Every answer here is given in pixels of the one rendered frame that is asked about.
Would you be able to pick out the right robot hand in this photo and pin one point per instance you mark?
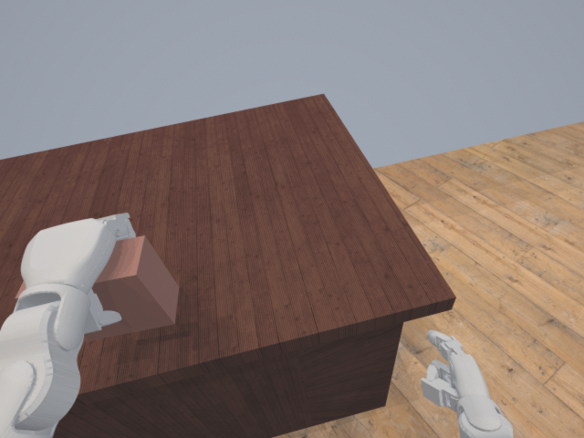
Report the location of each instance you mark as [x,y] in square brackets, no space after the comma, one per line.
[446,385]

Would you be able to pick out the robot left forearm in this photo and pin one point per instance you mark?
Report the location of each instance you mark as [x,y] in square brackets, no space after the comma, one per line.
[39,345]

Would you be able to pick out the left robot hand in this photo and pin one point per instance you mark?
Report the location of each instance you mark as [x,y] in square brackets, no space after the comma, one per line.
[75,254]

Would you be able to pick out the robot right forearm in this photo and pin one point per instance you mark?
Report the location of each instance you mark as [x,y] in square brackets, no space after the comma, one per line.
[480,417]

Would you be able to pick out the table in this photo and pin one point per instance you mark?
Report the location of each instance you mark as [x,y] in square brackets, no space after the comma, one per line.
[296,271]

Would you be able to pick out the sponge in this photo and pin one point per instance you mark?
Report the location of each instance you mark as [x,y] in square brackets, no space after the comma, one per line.
[136,284]

